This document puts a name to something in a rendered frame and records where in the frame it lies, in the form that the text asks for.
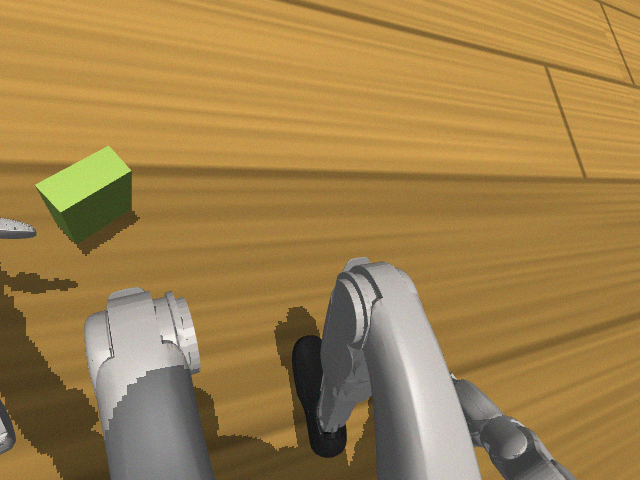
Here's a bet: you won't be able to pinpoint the left robot hand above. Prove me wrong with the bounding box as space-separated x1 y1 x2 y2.
0 218 36 239

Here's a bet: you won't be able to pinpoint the carton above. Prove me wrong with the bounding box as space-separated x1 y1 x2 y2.
35 146 132 245

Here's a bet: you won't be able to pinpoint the left robot arm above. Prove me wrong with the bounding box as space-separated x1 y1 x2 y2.
0 400 16 455

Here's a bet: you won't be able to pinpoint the right robot hand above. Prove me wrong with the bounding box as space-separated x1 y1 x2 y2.
450 372 505 448

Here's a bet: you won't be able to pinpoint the right robot foot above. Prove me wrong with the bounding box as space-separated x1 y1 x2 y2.
292 335 347 458

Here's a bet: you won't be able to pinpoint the right robot arm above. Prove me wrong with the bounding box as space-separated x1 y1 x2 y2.
480 416 577 480

